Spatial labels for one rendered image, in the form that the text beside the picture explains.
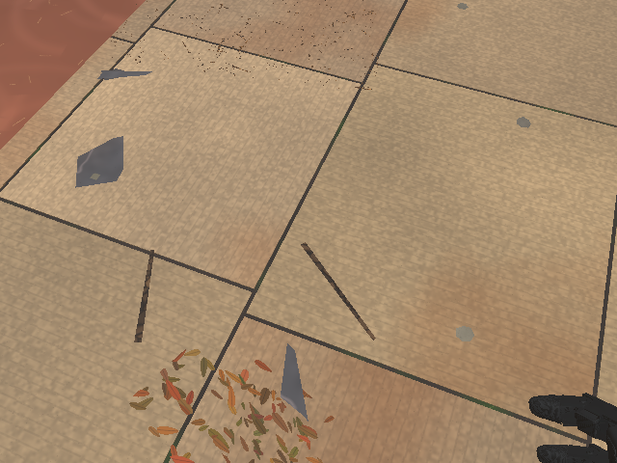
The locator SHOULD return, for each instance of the right robot hand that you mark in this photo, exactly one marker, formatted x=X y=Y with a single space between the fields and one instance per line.
x=590 y=414

